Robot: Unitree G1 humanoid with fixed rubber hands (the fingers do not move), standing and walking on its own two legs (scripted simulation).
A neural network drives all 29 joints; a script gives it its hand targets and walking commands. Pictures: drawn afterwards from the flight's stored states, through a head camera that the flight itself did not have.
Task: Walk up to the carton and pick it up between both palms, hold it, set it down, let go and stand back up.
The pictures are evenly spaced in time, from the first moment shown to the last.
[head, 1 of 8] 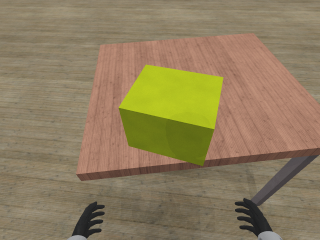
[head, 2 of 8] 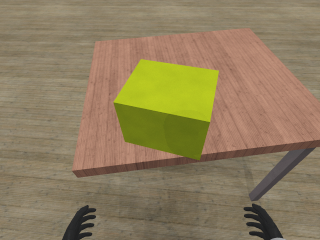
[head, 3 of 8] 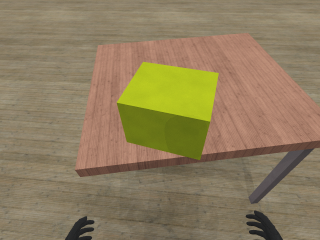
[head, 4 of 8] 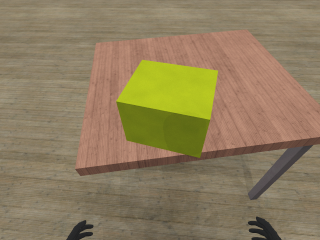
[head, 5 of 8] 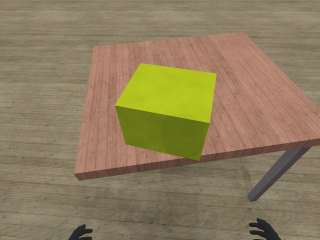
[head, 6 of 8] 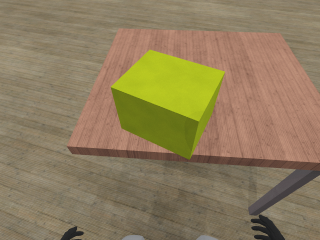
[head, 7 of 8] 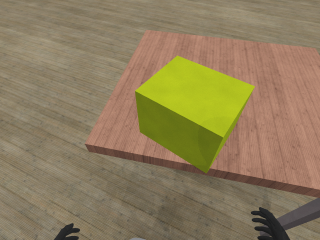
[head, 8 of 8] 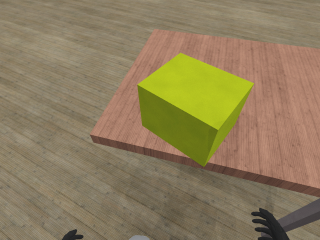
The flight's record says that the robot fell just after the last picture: no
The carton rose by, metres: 0.00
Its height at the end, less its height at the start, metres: +0.00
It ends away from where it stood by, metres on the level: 0.00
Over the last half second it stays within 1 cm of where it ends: yes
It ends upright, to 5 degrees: yes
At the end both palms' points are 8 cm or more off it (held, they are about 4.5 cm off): yes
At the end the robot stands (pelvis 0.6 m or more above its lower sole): yes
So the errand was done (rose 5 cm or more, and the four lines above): no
